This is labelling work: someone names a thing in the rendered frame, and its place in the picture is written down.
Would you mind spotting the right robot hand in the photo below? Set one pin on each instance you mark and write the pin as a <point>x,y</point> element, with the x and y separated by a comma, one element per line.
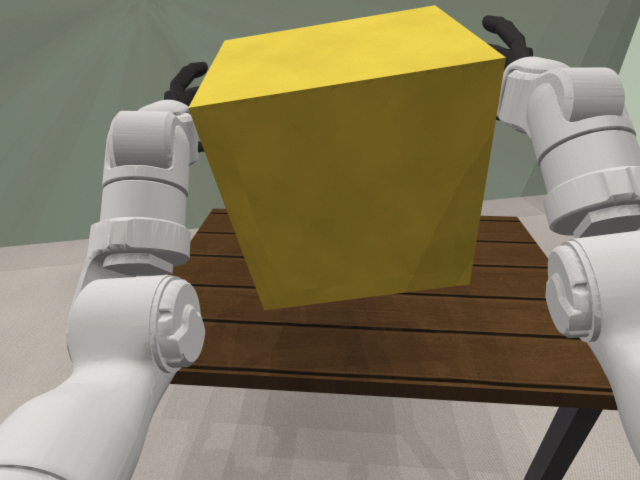
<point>511,36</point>

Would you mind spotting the left robot forearm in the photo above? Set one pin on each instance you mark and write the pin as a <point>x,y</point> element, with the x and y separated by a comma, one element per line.
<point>145,185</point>

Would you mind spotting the table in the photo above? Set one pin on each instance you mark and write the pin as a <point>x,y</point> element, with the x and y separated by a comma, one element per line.
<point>491,341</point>

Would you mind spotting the carton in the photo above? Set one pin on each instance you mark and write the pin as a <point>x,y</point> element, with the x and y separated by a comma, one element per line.
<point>352,156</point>

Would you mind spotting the right robot forearm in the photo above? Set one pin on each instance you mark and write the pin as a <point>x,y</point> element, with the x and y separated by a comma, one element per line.
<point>584,142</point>

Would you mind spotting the left robot hand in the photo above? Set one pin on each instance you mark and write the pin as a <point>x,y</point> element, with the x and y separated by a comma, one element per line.
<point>181,81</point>

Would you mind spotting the robot right upper arm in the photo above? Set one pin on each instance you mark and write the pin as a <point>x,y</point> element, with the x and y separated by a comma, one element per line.
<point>593,293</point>

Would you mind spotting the robot left upper arm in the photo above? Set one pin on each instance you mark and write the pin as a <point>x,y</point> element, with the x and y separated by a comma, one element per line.
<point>127,339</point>

